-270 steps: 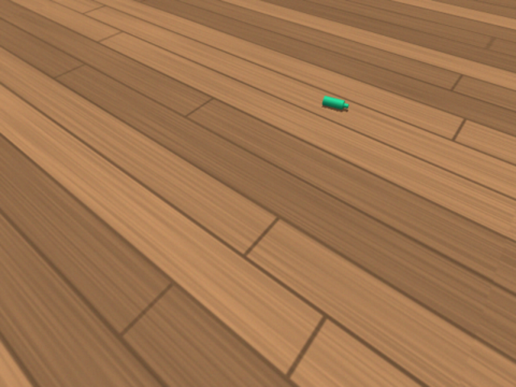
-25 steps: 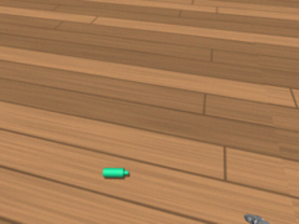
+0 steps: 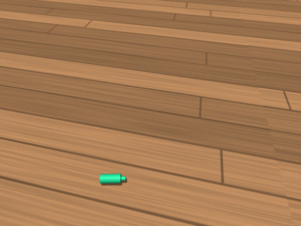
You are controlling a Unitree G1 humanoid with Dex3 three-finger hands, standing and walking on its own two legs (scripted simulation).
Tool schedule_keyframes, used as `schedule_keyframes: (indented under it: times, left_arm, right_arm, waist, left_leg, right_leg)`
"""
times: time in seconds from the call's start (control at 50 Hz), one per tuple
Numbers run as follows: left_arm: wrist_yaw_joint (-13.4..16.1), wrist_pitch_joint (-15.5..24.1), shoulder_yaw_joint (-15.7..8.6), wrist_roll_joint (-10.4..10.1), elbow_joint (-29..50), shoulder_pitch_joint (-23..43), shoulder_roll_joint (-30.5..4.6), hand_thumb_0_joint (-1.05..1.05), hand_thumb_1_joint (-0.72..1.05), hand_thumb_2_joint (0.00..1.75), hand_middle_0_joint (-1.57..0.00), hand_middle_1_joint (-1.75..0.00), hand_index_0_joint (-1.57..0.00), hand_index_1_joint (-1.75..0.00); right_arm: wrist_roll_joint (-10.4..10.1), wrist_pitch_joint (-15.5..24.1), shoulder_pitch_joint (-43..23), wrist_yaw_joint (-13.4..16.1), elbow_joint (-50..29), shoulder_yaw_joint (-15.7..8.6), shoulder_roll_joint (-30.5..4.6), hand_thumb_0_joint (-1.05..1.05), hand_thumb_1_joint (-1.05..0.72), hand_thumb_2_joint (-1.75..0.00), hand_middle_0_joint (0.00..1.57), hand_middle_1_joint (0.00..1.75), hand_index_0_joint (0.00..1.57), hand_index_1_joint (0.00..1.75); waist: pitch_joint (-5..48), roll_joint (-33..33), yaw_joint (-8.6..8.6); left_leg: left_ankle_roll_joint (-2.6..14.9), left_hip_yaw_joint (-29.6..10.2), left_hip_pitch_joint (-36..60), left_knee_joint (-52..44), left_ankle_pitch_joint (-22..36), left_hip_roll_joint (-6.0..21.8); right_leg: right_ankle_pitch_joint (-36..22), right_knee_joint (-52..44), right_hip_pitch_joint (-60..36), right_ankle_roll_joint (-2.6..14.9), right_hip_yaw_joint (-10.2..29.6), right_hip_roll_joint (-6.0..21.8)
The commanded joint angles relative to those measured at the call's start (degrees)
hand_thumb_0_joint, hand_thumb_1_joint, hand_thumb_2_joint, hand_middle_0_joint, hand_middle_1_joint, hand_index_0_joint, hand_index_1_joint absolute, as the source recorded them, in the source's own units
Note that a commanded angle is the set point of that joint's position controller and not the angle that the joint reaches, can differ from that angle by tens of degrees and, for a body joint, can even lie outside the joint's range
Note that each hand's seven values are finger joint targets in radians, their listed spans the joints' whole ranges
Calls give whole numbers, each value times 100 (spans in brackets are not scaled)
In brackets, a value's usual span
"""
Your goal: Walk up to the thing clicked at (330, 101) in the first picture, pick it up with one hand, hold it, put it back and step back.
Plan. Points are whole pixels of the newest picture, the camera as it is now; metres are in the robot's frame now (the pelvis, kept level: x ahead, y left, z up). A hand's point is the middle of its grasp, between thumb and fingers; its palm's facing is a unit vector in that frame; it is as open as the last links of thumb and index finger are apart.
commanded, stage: walk up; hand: left
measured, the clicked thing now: (113, 178) +0.52 +0.26 -0.75
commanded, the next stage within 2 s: none
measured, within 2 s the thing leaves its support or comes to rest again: neither
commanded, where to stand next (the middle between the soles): +0.04 -0.01 m, yaw +1 degrees
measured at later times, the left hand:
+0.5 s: hand out of the picture +0.07 +0.26 -0.17, palm faces +0.01 -0.93 -0.37, open 7.3 cm
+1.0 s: hand out of the picture -0.08 +0.26 -0.15, palm faces +0.13 -0.91 -0.40, open 7.3 cm
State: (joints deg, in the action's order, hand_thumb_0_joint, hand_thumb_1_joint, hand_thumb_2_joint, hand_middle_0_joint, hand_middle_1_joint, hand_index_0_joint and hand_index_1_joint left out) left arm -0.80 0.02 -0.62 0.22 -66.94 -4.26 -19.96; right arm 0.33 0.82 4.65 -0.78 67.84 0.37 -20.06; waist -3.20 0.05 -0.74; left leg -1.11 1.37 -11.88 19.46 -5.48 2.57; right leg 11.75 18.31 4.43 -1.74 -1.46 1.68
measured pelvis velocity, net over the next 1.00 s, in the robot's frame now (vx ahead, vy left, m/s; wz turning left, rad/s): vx -0.06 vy -0.02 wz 0.12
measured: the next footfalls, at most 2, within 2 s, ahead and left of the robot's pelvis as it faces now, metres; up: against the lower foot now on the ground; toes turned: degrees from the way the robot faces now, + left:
left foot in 1.02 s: -0.04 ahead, +0.13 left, +0.00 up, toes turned +3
right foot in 1.32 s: +0.02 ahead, -0.13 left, +0.00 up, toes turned +4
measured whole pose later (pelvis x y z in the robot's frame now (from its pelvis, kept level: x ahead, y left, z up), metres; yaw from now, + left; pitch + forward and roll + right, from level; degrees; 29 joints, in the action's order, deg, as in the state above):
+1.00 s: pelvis -0.06 -0.02 -0.01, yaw +7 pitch -2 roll +0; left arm -1.9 1.5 -4.4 2.3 -50.9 -18.9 -22.6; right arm 1.9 -0.7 11.9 -3.5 55.2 -3.5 -22.8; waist -5.3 -0.7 3.3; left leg 0.1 -1.1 -14.9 34.1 -21.3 1.2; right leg 17.5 29.1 9.4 0.8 -6.7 3.9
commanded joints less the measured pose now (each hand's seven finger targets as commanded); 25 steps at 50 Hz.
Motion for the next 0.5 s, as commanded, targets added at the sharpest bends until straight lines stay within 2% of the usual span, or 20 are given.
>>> schedule_keyframes:
  times: [0.0, 0.08, 0.12, 0.22, 0.3, 0.32, 0.34, 0.36, 0.38, 0.42, 0.48]
  left_arm:
    - [60, 97, -242, -7, 339, 246, -1194, 0, 90, 90, -20, -30, -20, -30]
    - [64, 81, -241, -3, 324, 195, -1190, 0, 90, 90, -20, -30, -20, -30]
    - [64, 83, -234, -1, 327, 212, -1167, 0, 90, 90, -20, -30, -20, -30]
    - [74, 96, -240, 5, 332, 160, -1158, 0, 90, 90, -20, -30, -20, -30]
    - [78, 90, -243, 13, 338, 196, -1165, 0, 90, 90, -20, -30, -20, -30]
    - [106, -43, -419, -32, 482, 253, -1528, 0, 90, 90, -20, -30, -20, -30]
    - [128, -94, -421, -72, 553, 99, -1425, 0, 90, 90, -20, -30, -20, -30]
    - [124, -118, -413, -86, 655, -24, -1361, 0, 90, 90, -20, -30, -20, -30]
    - [124, -148, -427, -90, 743, -51, -1325, 0, 90, 90, -20, -30, -20, -30]
    - [109, -236, -437, -55, 931, -145, -1231, 0, 90, 90, -20, -30, -20, -30]
    - [68, -365, -489, 17, 1037, -494, -1168, 0, 90, 90, -20, -30, -20, -30]
  right_arm:
    - [6, 160, -389, 102, -389, -237, -1250, 0, -90, -90, 20, 30, 20, 30]
    - [6, 150, -398, 114, -398, -254, -1253, 0, -90, -90, 20, 30, 20, 30]
    - [6, 141, -386, 109, -411, -252, -1249, 0, -90, -90, 20, 30, 20, 30]
    - [3, 126, -386, 106, -430, -258, -1213, 0, -90, -90, 20, 30, 20, 30]
    - [9, 114, -423, 104, -445, -267, -1226, 0, -90, -90, 20, 30, 20, 30]
    - [-15, 33, -379, 143, -485, -390, -1601, 0, -90, -90, 20, 30, 20, 30]
    - [-76, -4, -304, 167, -540, -404, -1557, 0, -90, -90, 20, 30, 20, 30]
    - [-109, -23, -255, 167, -619, -429, -1558, 0, -90, -90, 20, 30, 20, 30]
    - [-112, -51, -223, 170, -702, -465, -1584, 0, -90, -90, 20, 30, 20, 30]
    - [-90, -115, -240, 190, -892, -559, -1666, 0, -90, -90, 20, 30, 20, 30]
    - [7, -199, -561, 216, -1275, -660, -1823, 0, -90, -90, 20, 30, 20, 30]
  waist:
    - [633, -132, 38]
    - [623, -97, 37]
    - [534, -115, 22]
    - [602, -27, 27]
    - [497, -62, 8]
    - [-134, 7, -10]
    - [113, -50, 12]
    - [411, -137, 19]
    - [706, -243, -4]
    - [1164, -528, 7]
    - [1129, -1093, 101]
  left_leg:
    - [141, -571, 453, -309, 184, 547]
    - [165, -593, 500, -298, 186, 568]
    - [157, -619, 383, -354, -19, 532]
    - [167, -557, 619, -214, 309, 535]
    - [145, -570, 520, -293, 107, 507]
    - [221, -622, 70, 198, 1809, 551]
    - [280, -583, 237, 329, 2379, 634]
    - [357, -590, 417, 428, 2651, 685]
    - [438, -691, 436, 437, 2629, 759]
    - [686, -951, 371, 322, 2069, 1024]
    - [1248, -1425, -587, 74, 969, 1488]
  right_leg:
    - [-349, -358, 178, 255, 402, 573]
    - [-305, -344, 220, 266, 379, 562]
    - [-288, -391, 211, 241, 375, 555]
    - [-344, -416, 306, 231, 385, 574]
    - [-330, -421, 328, 218, 372, 562]
    - [-1492, 277, 705, 261, 319, 530]
    - [-1643, 458, 707, 265, 179, 467]
    - [-1655, 632, 665, 267, 136, 426]
    - [-1494, 860, 575, 293, 97, 361]
    - [-756, 1516, 507, 370, 18, 144]
    - [1322, 2766, 495, 413, 45, -97]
